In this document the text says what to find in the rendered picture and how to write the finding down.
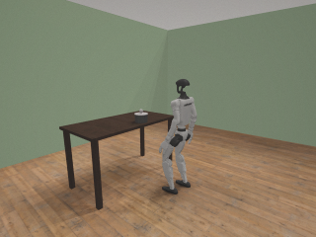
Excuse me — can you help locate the left robot forearm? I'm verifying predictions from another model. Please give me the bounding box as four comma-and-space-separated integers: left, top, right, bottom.
165, 119, 177, 143

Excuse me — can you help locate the table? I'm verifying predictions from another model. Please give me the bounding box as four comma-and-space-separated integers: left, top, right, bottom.
59, 111, 174, 210

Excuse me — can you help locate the robot right hand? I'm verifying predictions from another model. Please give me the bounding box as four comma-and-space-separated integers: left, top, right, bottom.
185, 131, 194, 144

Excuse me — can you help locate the robot right thigh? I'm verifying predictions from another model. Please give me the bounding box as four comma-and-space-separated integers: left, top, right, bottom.
175, 133, 191, 163

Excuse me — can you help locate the robot left upper arm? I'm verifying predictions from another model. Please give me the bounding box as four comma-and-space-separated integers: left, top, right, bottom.
170, 99, 181, 125

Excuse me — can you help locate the pot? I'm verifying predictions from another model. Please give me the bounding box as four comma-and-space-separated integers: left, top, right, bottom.
134, 115, 148, 123

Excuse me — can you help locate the robot left hand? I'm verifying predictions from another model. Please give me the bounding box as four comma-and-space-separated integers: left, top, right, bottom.
159, 140, 169, 156

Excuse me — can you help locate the robot thigh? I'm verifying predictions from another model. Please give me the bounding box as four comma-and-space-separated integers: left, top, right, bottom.
175, 133, 191, 163
162, 135, 181, 167

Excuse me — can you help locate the robot left thigh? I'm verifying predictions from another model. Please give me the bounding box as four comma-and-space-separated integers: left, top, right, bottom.
162, 135, 181, 167

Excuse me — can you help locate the right robot forearm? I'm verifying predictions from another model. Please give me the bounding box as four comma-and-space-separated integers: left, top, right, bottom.
188, 117, 198, 133

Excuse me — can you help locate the lid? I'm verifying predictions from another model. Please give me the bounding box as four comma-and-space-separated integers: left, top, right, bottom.
135, 112, 148, 116

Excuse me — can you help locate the robot right upper arm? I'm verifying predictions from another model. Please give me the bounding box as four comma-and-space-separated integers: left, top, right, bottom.
189, 97, 198, 119

